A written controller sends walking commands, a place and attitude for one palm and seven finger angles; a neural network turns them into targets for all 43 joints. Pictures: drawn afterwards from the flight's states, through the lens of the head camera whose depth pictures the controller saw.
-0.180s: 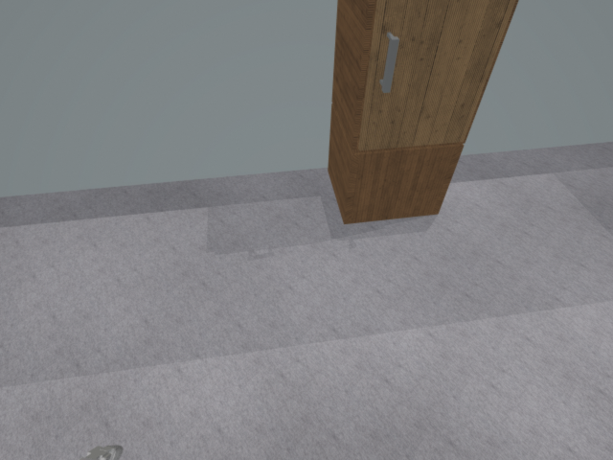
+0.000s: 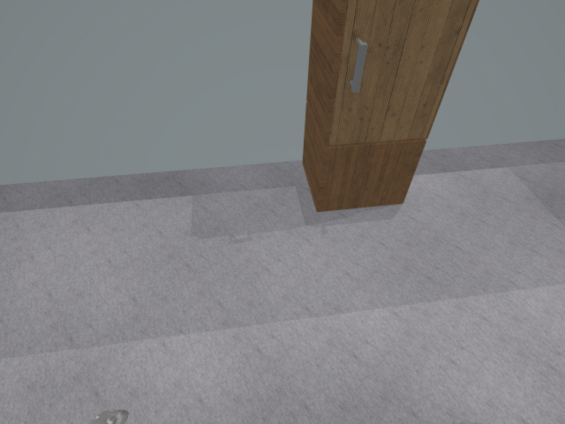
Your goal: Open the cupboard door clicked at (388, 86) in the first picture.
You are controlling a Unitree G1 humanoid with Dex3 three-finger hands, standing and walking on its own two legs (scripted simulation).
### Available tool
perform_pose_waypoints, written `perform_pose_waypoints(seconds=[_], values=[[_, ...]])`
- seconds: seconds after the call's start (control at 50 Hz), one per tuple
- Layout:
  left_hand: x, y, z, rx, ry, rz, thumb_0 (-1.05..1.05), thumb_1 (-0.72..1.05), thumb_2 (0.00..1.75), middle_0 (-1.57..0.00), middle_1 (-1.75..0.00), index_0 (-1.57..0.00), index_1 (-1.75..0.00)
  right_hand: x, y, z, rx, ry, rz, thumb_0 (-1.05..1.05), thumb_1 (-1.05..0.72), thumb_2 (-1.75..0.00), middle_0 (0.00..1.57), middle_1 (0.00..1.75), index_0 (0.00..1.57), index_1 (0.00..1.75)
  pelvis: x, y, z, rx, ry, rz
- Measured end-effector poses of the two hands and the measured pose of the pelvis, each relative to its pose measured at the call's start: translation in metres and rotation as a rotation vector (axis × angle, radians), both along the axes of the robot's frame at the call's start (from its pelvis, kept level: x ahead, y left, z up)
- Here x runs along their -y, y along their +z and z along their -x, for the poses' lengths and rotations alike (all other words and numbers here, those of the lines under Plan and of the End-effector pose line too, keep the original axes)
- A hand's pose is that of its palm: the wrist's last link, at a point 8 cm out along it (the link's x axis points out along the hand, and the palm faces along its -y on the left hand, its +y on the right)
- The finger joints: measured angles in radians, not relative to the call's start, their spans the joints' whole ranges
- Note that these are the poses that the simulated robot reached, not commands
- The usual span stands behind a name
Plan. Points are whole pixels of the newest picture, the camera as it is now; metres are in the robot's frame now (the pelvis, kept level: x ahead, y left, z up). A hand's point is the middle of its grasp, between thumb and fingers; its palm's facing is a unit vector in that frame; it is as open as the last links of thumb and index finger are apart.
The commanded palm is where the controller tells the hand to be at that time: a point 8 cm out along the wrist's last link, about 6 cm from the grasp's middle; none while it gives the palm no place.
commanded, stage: stand and wait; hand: left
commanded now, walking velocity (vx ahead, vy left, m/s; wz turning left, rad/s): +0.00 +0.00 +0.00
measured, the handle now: (357, 65) +1.20 -0.18 -0.01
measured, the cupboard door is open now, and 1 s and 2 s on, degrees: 0 0 0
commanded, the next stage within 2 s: look at it before walking up in 0.64 s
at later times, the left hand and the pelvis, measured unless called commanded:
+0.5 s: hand out of the picture +0.05 +0.24 -0.15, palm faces -0.03 -0.94 -0.34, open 7.4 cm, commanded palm none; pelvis -0.01 -0.01 +0.00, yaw +0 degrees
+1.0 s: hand out of the picture +0.06 +0.24 -0.15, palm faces -0.02 -0.94 -0.33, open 7.4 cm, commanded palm none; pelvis -0.02 -0.01 +0.01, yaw +0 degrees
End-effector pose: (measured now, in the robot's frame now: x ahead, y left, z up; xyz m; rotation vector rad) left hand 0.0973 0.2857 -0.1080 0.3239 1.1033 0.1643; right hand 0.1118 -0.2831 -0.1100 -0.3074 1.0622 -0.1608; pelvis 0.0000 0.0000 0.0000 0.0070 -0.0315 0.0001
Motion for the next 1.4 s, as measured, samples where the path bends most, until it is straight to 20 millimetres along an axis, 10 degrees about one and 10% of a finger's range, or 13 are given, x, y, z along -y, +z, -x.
perform_pose_waypoints(seconds=[0.54, 1.4], values=[[0.0, -0.007, 0.05, -0.118, 0.043, -0.004, 0.01, 0.91, 0.9, -0.2, -0.3, -0.2, -0.3, 0.017, -0.007, 0.062, -0.163, -0.055, 0.015, 0.0, -0.91, -0.9, 0.2, 0.3, 0.21, 0.3, 0.008, 0.005, 0.013, 0.009, 0.003, 0.005], [0.0, -0.005, 0.054, -0.12, 0.049, -0.002, 0.01, 0.91, 0.9, -0.2, -0.3, -0.2, -0.3, 0.014, -0.004, 0.049, -0.138, -0.036, 0.01, 0.0, -0.91, -0.9, 0.2, 0.3, 0.21, 0.3, 0.007, 0.007, 0.014, 0.009, 0.006, 0.004]])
